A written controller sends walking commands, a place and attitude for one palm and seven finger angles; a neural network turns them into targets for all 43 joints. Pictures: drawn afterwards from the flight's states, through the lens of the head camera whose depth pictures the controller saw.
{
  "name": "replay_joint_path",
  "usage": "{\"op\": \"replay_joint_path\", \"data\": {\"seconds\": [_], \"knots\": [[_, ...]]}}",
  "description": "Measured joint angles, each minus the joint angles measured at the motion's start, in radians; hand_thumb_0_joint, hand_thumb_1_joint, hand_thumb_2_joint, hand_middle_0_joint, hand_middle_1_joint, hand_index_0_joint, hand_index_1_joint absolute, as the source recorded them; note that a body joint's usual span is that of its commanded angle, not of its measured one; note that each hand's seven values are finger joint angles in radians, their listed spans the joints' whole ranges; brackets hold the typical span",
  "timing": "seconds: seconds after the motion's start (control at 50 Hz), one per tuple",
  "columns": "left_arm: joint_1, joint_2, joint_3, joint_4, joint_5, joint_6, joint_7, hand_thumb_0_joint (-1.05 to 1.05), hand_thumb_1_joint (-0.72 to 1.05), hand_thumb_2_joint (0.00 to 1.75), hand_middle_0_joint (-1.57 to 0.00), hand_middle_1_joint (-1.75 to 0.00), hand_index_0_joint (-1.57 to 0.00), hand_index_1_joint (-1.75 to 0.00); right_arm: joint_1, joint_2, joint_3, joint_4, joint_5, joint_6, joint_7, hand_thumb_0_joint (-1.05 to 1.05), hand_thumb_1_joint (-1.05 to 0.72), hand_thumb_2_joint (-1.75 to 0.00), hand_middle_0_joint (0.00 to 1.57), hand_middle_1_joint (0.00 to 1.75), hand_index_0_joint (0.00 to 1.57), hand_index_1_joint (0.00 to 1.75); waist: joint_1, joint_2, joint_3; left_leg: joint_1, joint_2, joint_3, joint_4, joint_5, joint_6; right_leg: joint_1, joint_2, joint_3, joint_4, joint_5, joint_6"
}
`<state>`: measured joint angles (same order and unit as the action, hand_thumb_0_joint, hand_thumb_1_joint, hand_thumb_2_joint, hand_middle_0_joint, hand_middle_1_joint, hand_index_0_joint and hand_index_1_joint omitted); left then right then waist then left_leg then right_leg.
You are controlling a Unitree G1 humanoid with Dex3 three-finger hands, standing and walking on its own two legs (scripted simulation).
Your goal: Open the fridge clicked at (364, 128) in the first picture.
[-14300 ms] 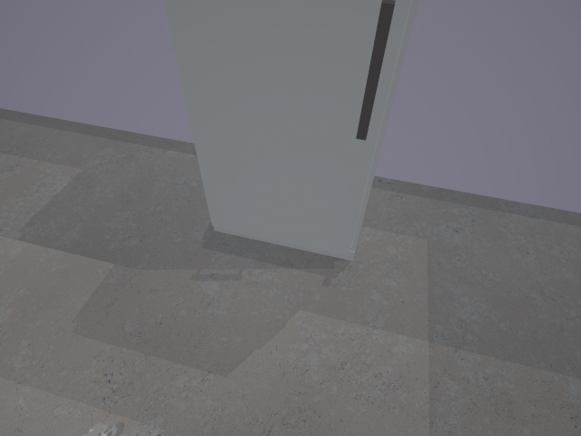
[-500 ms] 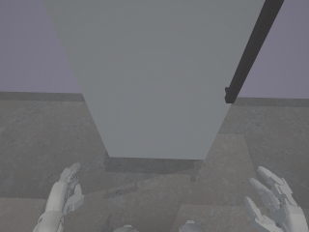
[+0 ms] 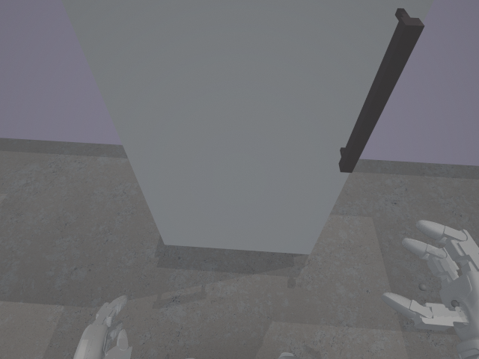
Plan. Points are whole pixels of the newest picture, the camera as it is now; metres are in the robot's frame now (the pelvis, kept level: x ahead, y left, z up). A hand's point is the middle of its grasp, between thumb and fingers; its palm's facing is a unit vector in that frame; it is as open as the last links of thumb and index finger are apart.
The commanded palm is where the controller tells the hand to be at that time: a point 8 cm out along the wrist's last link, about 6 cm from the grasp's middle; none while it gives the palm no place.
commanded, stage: raise the hand to about handle height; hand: right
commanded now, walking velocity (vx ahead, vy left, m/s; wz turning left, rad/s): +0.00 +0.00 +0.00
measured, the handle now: (368, 104) +0.56 -0.22 +0.13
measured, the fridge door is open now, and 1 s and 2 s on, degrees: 0 0 0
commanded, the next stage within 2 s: move the hooked fingers beside the handle in 1.12 s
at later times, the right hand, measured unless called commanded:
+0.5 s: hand (463, 240) +0.27 -0.28 +0.13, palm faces +0.08 +0.99 -0.06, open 13.9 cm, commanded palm +0.24 -0.32 +0.14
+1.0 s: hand (455, 223) +0.28 -0.26 +0.15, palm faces +0.11 +0.99 -0.04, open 14.0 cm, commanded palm +0.25 -0.30 +0.15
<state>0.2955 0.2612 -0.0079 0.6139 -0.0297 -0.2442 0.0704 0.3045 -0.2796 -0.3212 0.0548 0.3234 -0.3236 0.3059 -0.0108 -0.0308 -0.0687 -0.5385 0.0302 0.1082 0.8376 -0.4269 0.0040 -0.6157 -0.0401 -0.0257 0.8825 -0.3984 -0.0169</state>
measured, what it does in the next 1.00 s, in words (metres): stands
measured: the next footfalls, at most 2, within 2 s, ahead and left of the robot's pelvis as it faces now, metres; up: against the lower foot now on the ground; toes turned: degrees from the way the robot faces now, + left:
none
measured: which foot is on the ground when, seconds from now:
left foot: down 0.00-1.00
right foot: down 0.00-1.00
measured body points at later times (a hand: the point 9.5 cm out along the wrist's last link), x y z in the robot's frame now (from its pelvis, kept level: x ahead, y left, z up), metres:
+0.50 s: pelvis +0.01 -0.01 +0.02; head +0.02 -0.01 +0.47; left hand +0.19 +0.21 -0.05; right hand +0.26 -0.33 +0.14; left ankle +0.00 +0.12 -0.70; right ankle +0.03 -0.11 -0.70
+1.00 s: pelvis +0.01 +0.01 +0.03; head +0.01 +0.02 +0.48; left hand +0.17 +0.26 -0.05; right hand +0.27 -0.31 +0.15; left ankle +0.00 +0.12 -0.70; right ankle +0.03 -0.11 -0.70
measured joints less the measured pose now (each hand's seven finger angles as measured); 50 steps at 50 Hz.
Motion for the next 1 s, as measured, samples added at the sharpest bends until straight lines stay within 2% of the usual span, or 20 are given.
{"op": "replay_joint_path", "data": {"seconds": [0.1, 0.26, 0.42, 0.56, 0.64, 0.72, 0.78, 0.9, 1.0], "knots": [[-0.033, 0.013, -0.007, 0.0, -0.008, -0.016, 0.019, 0.02, 0.91, 0.89, -0.2, -0.3, -0.2, -0.3, -0.059, -0.027, 0.021, 0.031, -0.001, 0.057, 0.063, 0.0, 0.16, -0.45, 0.27, 0.98, 0.28, 0.98, -0.004, 0.003, 0.011, 0.036, 0.003, 0.0, -0.034, 0.015, -0.008, 0.03, 0.005, -0.001, -0.023, 0.008, -0.008], [-0.053, -0.011, -0.033, -0.037, -0.011, -0.022, 0.019, 0.01, 0.91, 0.89, -0.2, -0.3, -0.2, -0.3, -0.143, -0.065, -0.047, 0.043, 0.026, 0.126, 0.052, 0.0, 0.35, -0.37, 0.29, 1.1, 0.29, 1.1, -0.01, 0.01, 0.003, 0.122, 0.002, -0.007, -0.11, 0.041, -0.014, 0.117, 0.009, -0.01, -0.091, 0.025, -0.012], [-0.054, -0.01, -0.055, -0.04, -0.013, -0.006, 0.022, 0.01, 0.9, 0.89, -0.2, -0.3, -0.2, -0.3, -0.21, -0.087, -0.052, 0.084, 0.008, 0.231, 0.089, -0.01, 0.47, -0.32, 0.3, 1.17, 0.3, 1.17, -0.028, -0.007, 0.015, 0.179, 0.006, -0.008, -0.166, 0.064, -0.019, 0.173, 0.017, -0.012, -0.146, 0.047, -0.016], [-0.044, -0.013, -0.065, -0.016, -0.014, 0.002, 0.034, 0.01, 0.9, 0.89, -0.21, -0.3, -0.2, -0.3, -0.286, -0.114, -0.101, 0.122, 0.009, 0.237, 0.097, -0.01, 0.5, -0.31, 0.3, 1.19, 0.3, 1.19, -0.031, -0.005, 0.036, 0.225, 0.002, -0.006, -0.21, 0.084, -0.012, 0.221, 0.016, -0.011, -0.194, 0.07, -0.01], [-0.035, -0.005, -0.066, -0.004, -0.02, 0.005, 0.042, 0.01, 0.9, 0.89, -0.21, -0.3, -0.2, -0.3, -0.336, -0.139, -0.123, 0.173, 0.015, 0.26, 0.121, -0.01, 0.5, -0.3, 0.3, 1.19, 0.3, 1.19, -0.028, -0.012, 0.038, 0.246, 0.0, -0.004, -0.233, 0.094, -0.009, 0.244, 0.015, -0.009, -0.22, 0.083, -0.006], [-0.031, 0.006, -0.061, -0.002, -0.026, 0.01, 0.044, 0.01, 0.9, 0.89, -0.21, -0.3, -0.2, -0.3, -0.363, -0.157, -0.125, 0.23, 0.022, 0.291, 0.148, -0.01, 0.5, -0.3, 0.3, 1.19, 0.3, 1.2, -0.019, -0.016, 0.036, 0.249, -0.003, -0.005, -0.245, 0.101, -0.005, 0.251, 0.014, -0.011, -0.24, 0.094, -0.002], [-0.029, 0.014, -0.053, -0.008, -0.026, 0.009, 0.039, 0.01, 0.9, 0.89, -0.21, -0.3, -0.2, -0.3, -0.352, -0.148, -0.118, 0.237, 0.018, 0.299, 0.154, -0.01, 0.5, -0.3, 0.3, 1.19, 0.3, 1.2, -0.014, -0.016, 0.04, 0.245, -0.005, -0.009, -0.245, 0.102, -0.001, 0.254, 0.011, -0.014, -0.248, 0.098, 0.002], [-0.023, 0.017, -0.039, -0.009, -0.019, 0.002, 0.033, 0.01, 0.9, 0.89, -0.2, -0.3, -0.2, -0.3, -0.302, -0.108, -0.12, 0.185, 0.011, 0.254, 0.125, -0.01, 0.5, -0.3, 0.3, 1.19, 0.3, 1.2, -0.014, -0.008, 0.042, 0.251, -0.014, -0.016, -0.246, 0.1, 0.008, 0.268, 0.003, -0.02, -0.26, 0.1, 0.011], [-0.028, 0.015, -0.038, 0.002, -0.022, 0.002, 0.039, 0.01, 0.9, 0.89, -0.2, -0.3, -0.2, -0.3, -0.323, -0.107, -0.132, 0.207, 0.014, 0.235, 0.116, -0.01, 0.5, -0.3, 0.3, 1.2, 0.3, 1.2, -0.018, -0.008, 0.042, 0.26, -0.019, -0.01, -0.244, 0.096, 0.015, 0.276, -0.002, -0.013, -0.26, 0.099, 0.019]]}}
